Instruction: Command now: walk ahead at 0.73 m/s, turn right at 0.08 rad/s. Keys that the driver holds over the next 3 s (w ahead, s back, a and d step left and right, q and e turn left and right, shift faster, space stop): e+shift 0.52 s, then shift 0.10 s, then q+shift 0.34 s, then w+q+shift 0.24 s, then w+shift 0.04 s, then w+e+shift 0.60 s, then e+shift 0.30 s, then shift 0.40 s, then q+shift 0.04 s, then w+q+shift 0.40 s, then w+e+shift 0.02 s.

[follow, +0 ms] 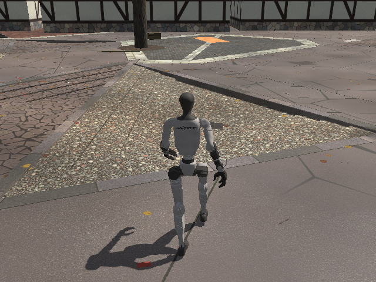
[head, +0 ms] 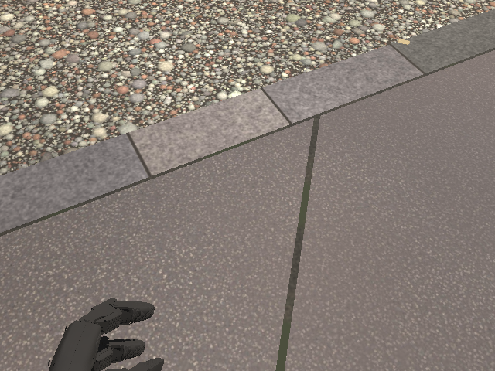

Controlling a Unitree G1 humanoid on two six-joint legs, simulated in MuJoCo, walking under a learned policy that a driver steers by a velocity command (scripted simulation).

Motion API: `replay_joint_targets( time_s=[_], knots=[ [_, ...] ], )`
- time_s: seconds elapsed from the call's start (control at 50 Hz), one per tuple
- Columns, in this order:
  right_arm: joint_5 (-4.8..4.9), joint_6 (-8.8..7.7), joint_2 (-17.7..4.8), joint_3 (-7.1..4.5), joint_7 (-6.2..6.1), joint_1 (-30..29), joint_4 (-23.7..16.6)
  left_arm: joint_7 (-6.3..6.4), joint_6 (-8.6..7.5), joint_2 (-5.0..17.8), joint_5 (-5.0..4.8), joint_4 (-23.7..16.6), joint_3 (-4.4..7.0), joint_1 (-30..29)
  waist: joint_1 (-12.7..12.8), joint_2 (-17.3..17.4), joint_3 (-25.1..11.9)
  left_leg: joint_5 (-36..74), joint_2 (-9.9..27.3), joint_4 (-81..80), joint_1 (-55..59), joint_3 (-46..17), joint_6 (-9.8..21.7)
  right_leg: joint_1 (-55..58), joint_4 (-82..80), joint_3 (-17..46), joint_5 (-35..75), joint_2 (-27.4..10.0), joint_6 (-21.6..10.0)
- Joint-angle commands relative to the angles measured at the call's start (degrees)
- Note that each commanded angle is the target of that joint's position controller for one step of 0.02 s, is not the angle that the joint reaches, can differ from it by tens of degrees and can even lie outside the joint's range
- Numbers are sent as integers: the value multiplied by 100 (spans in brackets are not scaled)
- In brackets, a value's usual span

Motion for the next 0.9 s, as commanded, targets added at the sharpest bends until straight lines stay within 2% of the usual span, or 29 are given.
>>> replay_joint_targets(
  time_s=[0.02, 0.04, 0.06, 0.08, 0.1, 0.12, 0.16, 0.2, 0.24, 0.32, 0.36, 0.42, 0.44, 0.46, 0.48, 0.5, 0.52, 0.54, 0.56, 0.6, 0.66, 0.7, 0.76, 0.8, 0.82, 0.84, 0.86, 0.88, 0.9],
  knots=[
    [-173, -18, -1004, -189, -199, 393, 0, 47, -187, 796, 1, 58, 276, 871, 652, 709, -532, 7582, 1282, 1762, -256, 105, -538, 2103, -402, -428, -72, 892, -306],
    [-198, 19, -1099, -212, -245, 15, -57, 85, -225, 921, -62, 462, 340, 2030, 1291, 746, -936, 7499, 1215, 2999, -475, 386, -661, 3071, -711, -338, 374, 798, -367],
    [-171, 18, -1002, -186, -267, -442, -210, 146, -236, 1129, -41, 839, 414, 3109, 1817, 577, -1266, 6054, 947, 4632, -1371, 617, -770, 4258, -574, 217, 1033, 201, -569],
    [-508, 75, 217, 184, -157, -93, -345, 42, -302, 1506, -317, 878, 476, 3266, 1299, -1911, -2242, -1391, 167, 7570, -4028, 494, -1354, 6942, 762, 2246, 4131, -1172, -1486],
    [-20, -17, -129, 235, 19, 571, -282, -31, -326, 1293, -176, 890, 540, 3333, 1364, -1305, -3529, -1462, 192, 8548, -5197, -243, -1372, 8076, 40, 4398, 2869, -1942, -2303],
    [89, -73, -766, 128, 17, -389, -582, 36, -269, 1282, -185, 555, 659, 2652, 1515, -445, -2800, -900, 537, 8284, -5389, -216, -1306, 7198, -412, 4050, 2011, -1613, -2053],
    [-102, -110, -824, 124, -29, -1596, -1057, 70, -188, 1036, -355, 290, 580, 1732, 1068, 919, -1092, -594, 755, 7629, -5389, 213, -1185, 4769, -1038, 3176, 1886, -1018, -1669],
    [-187, -27, -630, 127, -36, -1459, -1309, 71, -133, 1018, -309, 280, 582, 1640, 557, 711, -464, -520, 876, 6938, -4916, 276, -1195, 3211, -1377, 2674, 2238, -631, -1623],
    [-150, 50, -378, 192, -115, -1332, -1472, 85, -52, 1000, -321, 187, 589, 1379, 299, 286, -345, -261, 882, 5363, -4233, 491, -1281, 2004, -1411, 1996, 2335, -64, -1399],
    [-48, 220, -265, 240, -257, -1940, -1727, 275, 260, 1436, -425, 217, 787, 1728, 543, -284, -1052, 1442, 244, 3117, -2934, 714, -1475, 1524, -952, 1842, 2068, 391, -769],
    [-4, 287, -400, 191, -272, -2334, -1935, 346, 402, 1319, -500, 214, 787, 1843, 657, -476, -1101, 1756, 163, 2481, -2942, 464, -1493, 1823, -728, 2266, 975, 463, -496],
    [-14, 233, -626, 74, -221, -2377, -1966, 470, 540, 1106, -455, -2, 793, 1634, 560, -747, -934, 2100, 408, 1560, -2887, 52, -1369, 2344, -179, 2887, -326, 450, -258],
    [-51, 182, -649, 39, -210, -2070, -1854, 477, 568, 948, -448, -112, 755, 1477, 419, -669, -1003, 2683, 707, 1043, -2367, 54, -1217, 2236, 354, 2811, -869, 610, -112],
    [-159, 179, -769, 10, -244, -1761, -1800, 446, 593, 529, -389, -138, 638, 1802, 538, 92, -1473, 3641, 1804, 1179, -1163, -675, -715, 1571, 1684, 2276, -2957, 992, 122],
    [-292, 281, -742, 50, -266, -1711, -1947, 418, 562, 313, -293, -103, 566, 2549, 873, 1071, -1720, 5736, 2942, 1640, -215, -1894, 37, 519, 2736, 1579, -5186, 1574, 338],
    [-220, 360, -900, -58, -257, -1769, -1876, 272, 502, 820, -353, -210, 623, 3201, 1219, 2029, -2290, 4410, 3974, 1344, -185, -3260, 834, 148, 3780, 1306, -4938, 901, 503],
    [-164, 385, -513, -27, -301, -2117, -2066, 280, 557, 1304, -415, -8, 775, 2864, 981, 1238, -1735, 3259, 3364, 1217, -640, -2633, 765, -28, 4274, 1152, -4367, 604, 717],
    [-149, 434, -320, 35, -314, -2211, -2087, 312, 655, 1489, -426, 3, 853, 2396, 839, 671, -1281, 2618, 2830, 1214, -1184, -1722, 463, -73, 4517, 1027, -3858, 502, 825],
    [-162, 481, -345, 58, -299, -2309, -2118, 364, 758, 1404, -390, -21, 852, 2186, 835, 403, -1049, 2472, 2511, 1124, -1748, -1315, 327, 89, 4649, 957, -3618, 447, 879],
    [-203, 522, -520, 13, -285, -2315, -1982, 373, 780, 1002, -333, -194, 726, 1943, 883, 420, -714, 2981, 2121, 971, -2481, -651, 317, 439, 4317, 740, -3321, 457, 857],
    [-165, 557, -531, 3, -236, -2038, -1746, 362, 671, 542, -270, -256, 528, 1832, 849, 730, -1064, 3925, 1996, 1029, -2378, -352, 490, 1002, 3230, 582, -3424, 559, 821],
    [-67, 576, -492, 15, -163, -2061, -1671, 330, 641, 391, -193, -188, 432, 1772, 849, 905, -1218, 3560, 1866, 1026, -2507, -300, 432, 1679, 2085, 504, -3337, 454, 741],
    [34, 632, -938, -148, -79, -1745, -1594, 299, 659, 653, -261, -164, 513, 1549, 700, 1241, -898, 2108, 1833, 984, -2596, -760, 368, 2093, 783, 406, -2907, 668, 635],
    [120, 674, -985, -184, -118, -1671, -1599, 285, 648, 739, -301, -110, 574, 1690, 878, 1226, -728, 1416, 1716, 1020, -2901, -1079, 129, 2713, -491, 372, -2266, 779, 359],
    [182, 662, -888, -172, -151, -1525, -1564, 310, 648, 952, -280, -104, 644, 1814, 925, 1116, -772, 804, 1554, 1139, -3380, -1077, -182, 3366, -770, 539, -2087, 479, 160],
    [153, 619, -593, -105, -139, -1498, -1621, 373, 689, 1259, -158, -106, 724, 2156, 1022, 419, -964, -386, 1217, 2022, -4282, -684, -581, 4212, -842, 1336, -1919, -599, -264],
    [194, 530, -324, -75, -130, -1675, -1925, 348, 740, 1740, 13, -19, 881, 1974, 892, -1584, -800, -1222, 359, 3341, -5300, 663, -912, 3752, -1267, 2589, -1149, -2006, -1068],
    [93, 520, -870, -261, -161, -1733, -1847, 345, 649, 1392, 112, -175, 801, 1680, 995, -1114, -653, -1386, 756, 4776, -5218, 508, -1204, 3208, -1448, 2604, -668, -2236, -1380],
    [138, 610, -991, -367, -188, -1440, -1682, 363, 563, 1004, 77, -303, 685, 1132, 695, -831, -533, -1069, 782, 5472, -5129, 487, -1259, 2998, -1372, 2023, -493, -1832, -1103]
  ],
)
Next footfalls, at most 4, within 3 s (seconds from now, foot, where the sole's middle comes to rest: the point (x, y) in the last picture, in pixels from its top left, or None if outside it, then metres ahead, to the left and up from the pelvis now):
0.06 right None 0.29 -0.11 -0.76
0.46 left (220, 347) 0.51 0.01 -0.76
0.84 right None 0.33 -0.17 -0.76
1.34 left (177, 336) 0.55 0.12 -0.76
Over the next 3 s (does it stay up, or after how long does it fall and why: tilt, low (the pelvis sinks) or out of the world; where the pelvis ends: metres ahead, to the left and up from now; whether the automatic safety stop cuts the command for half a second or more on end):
stays up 1.26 -0.16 0.01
